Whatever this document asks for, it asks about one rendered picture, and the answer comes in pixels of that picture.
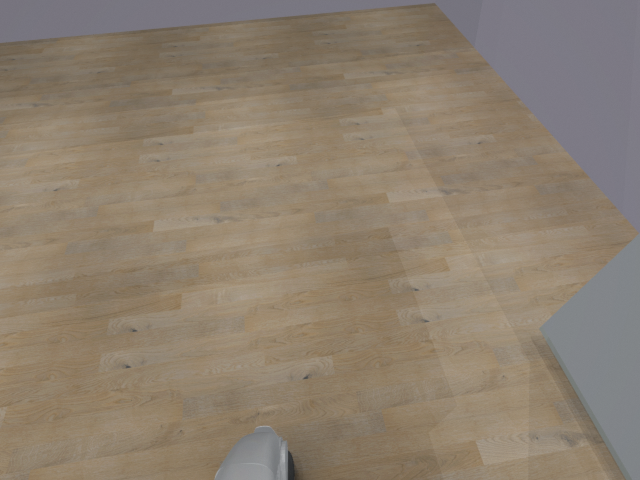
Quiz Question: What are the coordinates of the robot left shin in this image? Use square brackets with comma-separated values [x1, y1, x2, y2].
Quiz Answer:
[254, 426, 277, 435]

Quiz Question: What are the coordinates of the left robot thigh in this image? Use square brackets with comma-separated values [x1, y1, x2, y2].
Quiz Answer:
[214, 432, 288, 480]

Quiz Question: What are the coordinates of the fridge door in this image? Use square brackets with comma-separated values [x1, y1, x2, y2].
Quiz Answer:
[542, 233, 640, 480]

